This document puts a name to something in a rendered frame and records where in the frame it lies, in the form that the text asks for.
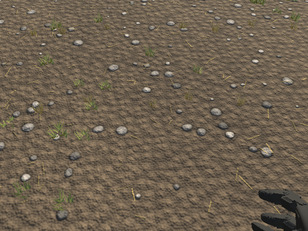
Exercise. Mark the right robot hand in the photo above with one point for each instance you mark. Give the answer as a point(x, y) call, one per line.
point(289, 200)

